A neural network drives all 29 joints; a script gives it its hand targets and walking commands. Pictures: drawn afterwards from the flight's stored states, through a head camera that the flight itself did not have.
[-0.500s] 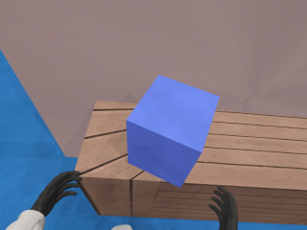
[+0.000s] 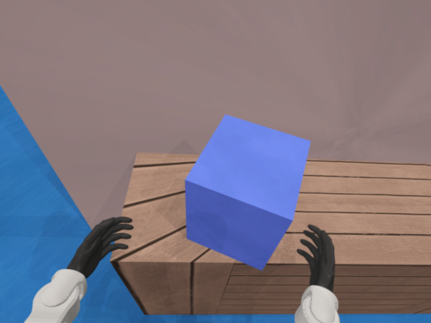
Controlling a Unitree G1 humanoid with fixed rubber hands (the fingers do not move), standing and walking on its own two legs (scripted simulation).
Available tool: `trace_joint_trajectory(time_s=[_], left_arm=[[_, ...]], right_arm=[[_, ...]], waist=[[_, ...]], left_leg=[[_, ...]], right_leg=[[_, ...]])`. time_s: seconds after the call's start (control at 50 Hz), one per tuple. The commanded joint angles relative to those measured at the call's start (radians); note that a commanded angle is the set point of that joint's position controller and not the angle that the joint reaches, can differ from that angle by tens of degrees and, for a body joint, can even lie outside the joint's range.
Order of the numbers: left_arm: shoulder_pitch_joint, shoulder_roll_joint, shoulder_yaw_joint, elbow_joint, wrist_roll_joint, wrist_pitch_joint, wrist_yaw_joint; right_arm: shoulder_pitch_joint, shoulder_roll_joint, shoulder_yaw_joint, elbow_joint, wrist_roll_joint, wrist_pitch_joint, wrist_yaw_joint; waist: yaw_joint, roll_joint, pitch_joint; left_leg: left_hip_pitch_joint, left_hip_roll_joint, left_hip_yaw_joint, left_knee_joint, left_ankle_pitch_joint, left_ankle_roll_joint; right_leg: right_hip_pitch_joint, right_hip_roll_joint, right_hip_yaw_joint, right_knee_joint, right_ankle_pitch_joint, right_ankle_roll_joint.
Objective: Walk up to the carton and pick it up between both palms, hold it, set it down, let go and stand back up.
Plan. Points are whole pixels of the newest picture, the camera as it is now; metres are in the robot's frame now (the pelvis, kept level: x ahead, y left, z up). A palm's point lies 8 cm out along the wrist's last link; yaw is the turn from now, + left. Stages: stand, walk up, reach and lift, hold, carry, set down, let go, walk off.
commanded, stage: reach and lift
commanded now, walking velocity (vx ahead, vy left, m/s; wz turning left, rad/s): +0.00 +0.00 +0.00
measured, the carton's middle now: (243, 193) +0.40 -0.05 -0.04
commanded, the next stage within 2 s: none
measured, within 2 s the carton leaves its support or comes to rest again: neither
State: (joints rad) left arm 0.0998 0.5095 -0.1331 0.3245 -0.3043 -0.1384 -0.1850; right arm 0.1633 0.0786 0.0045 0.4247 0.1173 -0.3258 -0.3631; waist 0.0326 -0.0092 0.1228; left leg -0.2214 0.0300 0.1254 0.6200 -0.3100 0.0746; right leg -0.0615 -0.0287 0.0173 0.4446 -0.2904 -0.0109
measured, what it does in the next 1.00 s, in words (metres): shifts its weight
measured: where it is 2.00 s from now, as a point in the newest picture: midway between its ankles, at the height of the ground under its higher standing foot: outside the picture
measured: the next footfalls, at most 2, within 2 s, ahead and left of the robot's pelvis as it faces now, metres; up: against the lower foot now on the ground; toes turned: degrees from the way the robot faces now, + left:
none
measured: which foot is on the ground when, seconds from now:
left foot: down 0.00-1.00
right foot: down 0.00-1.00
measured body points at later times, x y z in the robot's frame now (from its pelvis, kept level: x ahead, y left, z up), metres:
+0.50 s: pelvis +0.00 -0.05 +0.00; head +0.02 -0.02 +0.45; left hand +0.32 +0.20 +0.03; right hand +0.26 -0.20 +0.01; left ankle +0.03 +0.05 -0.73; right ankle -0.02 -0.19 -0.73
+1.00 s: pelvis +0.00 -0.05 +0.01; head +0.04 -0.01 +0.46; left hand +0.40 +0.19 +0.06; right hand +0.31 -0.21 +0.04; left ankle +0.03 +0.05 -0.73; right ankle -0.02 -0.19 -0.73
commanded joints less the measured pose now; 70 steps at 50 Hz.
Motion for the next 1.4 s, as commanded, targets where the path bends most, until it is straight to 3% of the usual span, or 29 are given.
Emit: trace_joint_trajectory(time_s=[0.0,0.22,0.36,0.54,0.66,1.04,1.06,1.12,1.14,1.2,1.3,1.38], left_arm=[[-0.157,0.104,0.076,-0.112,0.001,-0.016,0.0],[-0.374,0.115,0.134,-0.05,0.023,0.041,-0.016],[-0.511,0.124,0.16,0.023,0.042,0.095,-0.025],[-0.638,0.142,0.193,0.105,0.069,0.138,-0.041],[-0.729,0.15,0.2,0.135,0.07,0.147,-0.04],[-0.993,0.105,0.181,0.25,0.08,0.206,0.001],[-0.882,0.087,0.191,0.279,0.087,0.206,-0.008],[-0.978,0.086,0.19,0.285,0.096,0.201,-0.015],[-1.002,0.083,0.188,0.271,0.098,0.195,-0.009],[-1.051,0.064,0.169,0.333,0.1,0.191,0.006],[-1.196,0.055,0.124,0.352,0.066,0.157,0.046],[-1.24,0.044,0.107,0.461,0.059,0.155,0.058]], right_arm=[[-0.089,-0.046,0.0,-0.127,0.006,0.001,-0.004],[-0.191,-0.016,0.039,-0.173,-0.004,0.042,-0.045],[-0.256,0.012,0.069,-0.163,-0.003,0.064,-0.086],[-0.33,0.032,0.11,-0.151,0.014,0.087,-0.129],[-0.396,0.027,0.119,-0.151,0.035,0.105,-0.14],[-0.662,-0.052,0.058,-0.104,0.107,0.231,-0.118],[-0.594,-0.036,0.074,-0.11,0.107,0.229,-0.119],[-0.677,-0.044,0.066,-0.097,0.1,0.22,-0.122],[-0.691,-0.044,0.058,-0.091,0.101,0.22,-0.12],[-0.744,-0.051,0.035,-0.037,0.087,0.238,-0.106],[-0.88,-0.078,-0.022,-0.021,0.073,0.258,-0.076],[-0.951,-0.089,-0.034,0.046,0.07,0.279,-0.068]], waist=[[-0.028,0.175,-0.141],[-0.034,0.133,-0.209],[-0.046,0.119,-0.241],[-0.068,0.09,-0.277],[-0.084,0.097,-0.322],[-0.141,0.145,-0.455],[-0.113,0.115,-0.427],[-0.122,0.114,-0.471],[-0.12,0.138,-0.49],[-0.133,0.137,-0.45],[-0.154,0.165,-0.572],[-0.179,0.13,-0.626]], left_leg=[[0.196,0.112,-0.234,-0.179,0.181,-0.144],[0.218,0.074,-0.138,-0.106,0.238,-0.107],[0.229,0.058,-0.108,-0.083,0.241,-0.096],[0.226,0.037,-0.092,-0.092,0.23,-0.09],[0.232,0.033,-0.088,-0.102,0.248,-0.093],[0.312,0.032,-0.093,-0.123,0.345,-0.103],[0.302,0.016,-0.073,-0.115,0.369,-0.084],[0.313,0.012,-0.076,-0.117,0.399,-0.087],[0.318,0.012,-0.077,-0.116,0.405,-0.094],[0.314,0.018,-0.076,-0.127,0.355,-0.094],[0.299,0.029,-0.093,-0.128,0.293,-0.103],[0.281,0.024,-0.099,-0.114,0.298,-0.092]], right_leg=[[-0.145,0.025,0.012,-0.051,0.042,-0.027],[-0.19,0.019,-0.004,-0.059,0.057,-0.034],[-0.209,0.012,-0.017,-0.065,0.105,-0.015],[-0.183,0.0,-0.029,-0.075,0.262,0.03],[-0.175,0.005,-0.036,-0.08,0.317,0.036],[-0.269,0.051,-0.074,-0.124,0.313,0.012],[-0.244,0.042,-0.051,-0.119,0.356,0.016],[-0.253,0.047,-0.06,-0.114,0.397,0.026],[-0.265,0.05,-0.061,-0.115,0.383,0.021],[-0.317,0.056,-0.067,-0.134,0.31,0.012],[-0.386,0.06,-0.083,-0.119,0.228,0.004],[-0.384,0.06,-0.083,-0.102,0.29,0.015]])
